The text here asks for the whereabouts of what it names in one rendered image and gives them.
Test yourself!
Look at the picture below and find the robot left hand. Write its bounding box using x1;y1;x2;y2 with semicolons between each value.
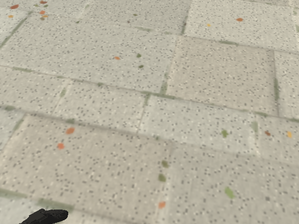
19;208;68;224

